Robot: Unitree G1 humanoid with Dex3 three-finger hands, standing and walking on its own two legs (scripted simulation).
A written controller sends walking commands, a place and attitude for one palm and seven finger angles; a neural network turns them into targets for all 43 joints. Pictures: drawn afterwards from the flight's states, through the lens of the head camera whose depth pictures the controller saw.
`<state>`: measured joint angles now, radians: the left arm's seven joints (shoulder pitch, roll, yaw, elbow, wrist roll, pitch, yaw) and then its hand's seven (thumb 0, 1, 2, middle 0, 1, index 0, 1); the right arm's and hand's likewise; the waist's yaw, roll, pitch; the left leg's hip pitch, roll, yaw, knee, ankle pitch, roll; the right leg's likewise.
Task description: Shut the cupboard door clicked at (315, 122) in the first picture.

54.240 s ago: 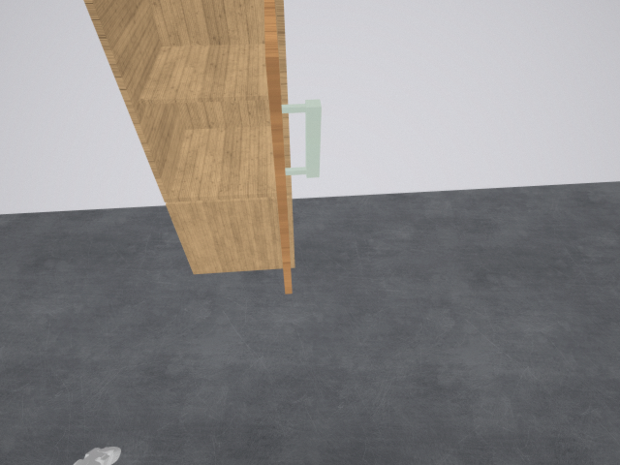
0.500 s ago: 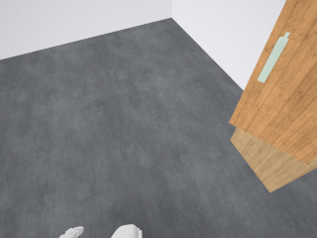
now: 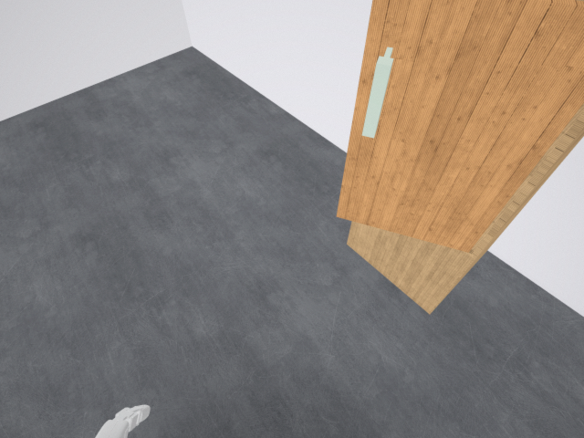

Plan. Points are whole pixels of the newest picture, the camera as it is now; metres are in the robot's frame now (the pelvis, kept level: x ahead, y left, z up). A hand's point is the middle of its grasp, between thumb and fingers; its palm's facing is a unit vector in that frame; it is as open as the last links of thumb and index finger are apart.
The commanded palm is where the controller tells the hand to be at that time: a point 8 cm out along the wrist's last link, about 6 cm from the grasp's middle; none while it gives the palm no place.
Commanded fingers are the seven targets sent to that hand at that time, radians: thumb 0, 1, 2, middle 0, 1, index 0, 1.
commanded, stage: turn to face it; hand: left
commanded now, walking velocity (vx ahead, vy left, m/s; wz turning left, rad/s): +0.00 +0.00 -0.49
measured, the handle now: (378, 93) +0.66 -0.12 +0.10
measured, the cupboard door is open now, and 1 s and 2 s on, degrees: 29 29 29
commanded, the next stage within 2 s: take the last steps up to it in 0.48 s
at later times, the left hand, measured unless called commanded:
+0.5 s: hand (163, 421) +0.16 +0.21 -0.16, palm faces -0.18 -0.97 -0.19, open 7.4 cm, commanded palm none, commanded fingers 0.00 0.90 0.90 -0.20 -0.30 -0.20 -0.30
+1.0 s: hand (199, 402) +0.19 +0.17 -0.18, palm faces -0.36 -0.92 -0.14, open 7.4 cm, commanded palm none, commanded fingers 0.00 0.90 0.90 -0.20 -0.30 -0.20 -0.30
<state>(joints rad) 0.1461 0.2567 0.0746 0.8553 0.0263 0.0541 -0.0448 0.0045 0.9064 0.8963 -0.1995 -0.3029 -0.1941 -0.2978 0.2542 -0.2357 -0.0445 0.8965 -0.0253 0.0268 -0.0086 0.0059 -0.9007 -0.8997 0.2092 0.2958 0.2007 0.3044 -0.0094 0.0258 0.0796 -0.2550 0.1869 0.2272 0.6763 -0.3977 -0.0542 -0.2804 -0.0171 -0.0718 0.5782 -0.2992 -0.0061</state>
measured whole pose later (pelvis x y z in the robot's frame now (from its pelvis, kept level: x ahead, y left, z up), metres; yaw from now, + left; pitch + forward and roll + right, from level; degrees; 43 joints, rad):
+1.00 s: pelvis +0.10 +0.00 +0.01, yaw -21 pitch +1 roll -2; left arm 0.27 0.22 0.06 1.03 0.03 0.06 -0.03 0.01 0.91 0.90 -0.20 -0.30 -0.20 -0.30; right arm 0.29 -0.19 -0.02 0.96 -0.05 -0.05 -0.03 0.00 -0.91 -0.90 0.21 0.30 0.20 0.30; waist -0.03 -0.04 0.02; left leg -0.30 0.09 0.15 0.63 -0.35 0.02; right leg -0.36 0.02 0.00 0.97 -0.46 -0.02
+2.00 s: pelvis +0.20 -0.08 +0.02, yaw -22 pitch +0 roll -1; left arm 0.24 0.24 0.05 1.02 0.02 0.06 0.02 0.00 0.91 0.90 -0.20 -0.30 -0.19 -0.30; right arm 0.14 -0.16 0.00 0.96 -0.02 0.02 -0.03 0.00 -0.90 -0.90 0.21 0.30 0.20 0.30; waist 0.04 -0.04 0.07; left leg -0.24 0.00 0.05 0.47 -0.23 0.05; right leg -0.32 -0.01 0.02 0.85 -0.46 0.03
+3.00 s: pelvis +0.18 -0.08 +0.01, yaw -23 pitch -3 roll +0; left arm 0.29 0.20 0.00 0.98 0.02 -0.01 0.05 0.00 0.91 0.90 -0.20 -0.30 -0.20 -0.30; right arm 0.19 -0.21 -0.03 0.98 -0.02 -0.01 -0.01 0.01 -0.91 -0.90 0.20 0.29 0.20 0.30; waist 0.01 0.02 0.00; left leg -0.27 0.01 0.06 0.57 -0.25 0.03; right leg -0.15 0.00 0.02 0.55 -0.35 0.01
